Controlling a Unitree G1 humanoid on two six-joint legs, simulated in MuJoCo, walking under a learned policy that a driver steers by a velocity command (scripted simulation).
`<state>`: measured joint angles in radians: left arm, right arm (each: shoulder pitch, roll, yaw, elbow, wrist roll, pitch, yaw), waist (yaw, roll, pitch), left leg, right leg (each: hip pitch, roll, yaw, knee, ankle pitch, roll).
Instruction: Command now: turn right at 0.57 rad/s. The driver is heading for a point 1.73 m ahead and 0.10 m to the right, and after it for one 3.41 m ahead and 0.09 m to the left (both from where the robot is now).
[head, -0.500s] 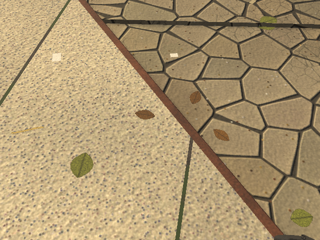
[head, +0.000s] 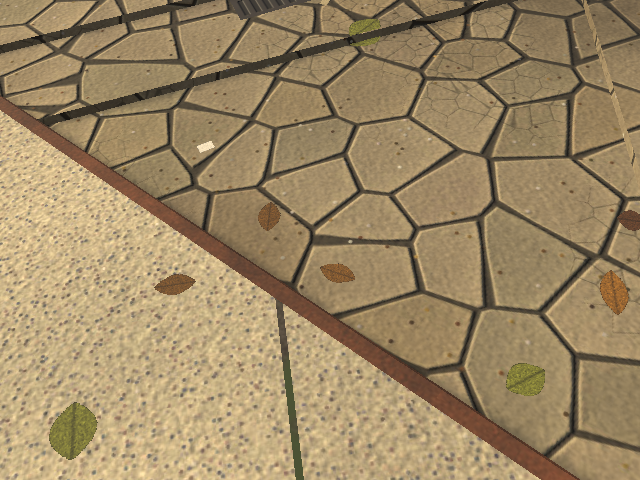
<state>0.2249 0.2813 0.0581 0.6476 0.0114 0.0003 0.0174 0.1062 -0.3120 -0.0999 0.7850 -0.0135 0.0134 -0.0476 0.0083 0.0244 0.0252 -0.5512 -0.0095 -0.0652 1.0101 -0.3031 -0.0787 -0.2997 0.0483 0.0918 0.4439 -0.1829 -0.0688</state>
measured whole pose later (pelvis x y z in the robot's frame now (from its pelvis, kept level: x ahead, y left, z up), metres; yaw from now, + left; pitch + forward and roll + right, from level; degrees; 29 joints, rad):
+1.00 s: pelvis +0.04 +0.07 -0.01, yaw -14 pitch +2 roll +0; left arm 0.17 0.30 0.07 0.66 0.02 -0.09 0.04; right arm 0.25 -0.30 -0.09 0.66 -0.05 -0.08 0.02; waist 0.00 0.01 0.01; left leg -0.33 0.01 0.04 0.82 -0.57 0.04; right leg -0.23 -0.09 -0.15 0.50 -0.29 0.00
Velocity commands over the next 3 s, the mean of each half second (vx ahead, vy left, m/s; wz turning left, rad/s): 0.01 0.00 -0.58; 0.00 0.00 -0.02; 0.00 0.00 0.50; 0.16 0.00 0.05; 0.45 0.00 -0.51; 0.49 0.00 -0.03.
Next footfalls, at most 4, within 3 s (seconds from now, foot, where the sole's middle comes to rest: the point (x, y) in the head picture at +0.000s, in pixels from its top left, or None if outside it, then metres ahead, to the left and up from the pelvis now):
0.28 left None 0.10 0.19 -0.78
0.70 right None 0.03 -0.07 -0.78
1.66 right None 0.16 -0.01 -0.78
2.26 right None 0.34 -0.08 -0.78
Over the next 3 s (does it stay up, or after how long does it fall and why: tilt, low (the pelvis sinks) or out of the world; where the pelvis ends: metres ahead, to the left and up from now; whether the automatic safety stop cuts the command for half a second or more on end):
stays up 0.66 -0.06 -0.02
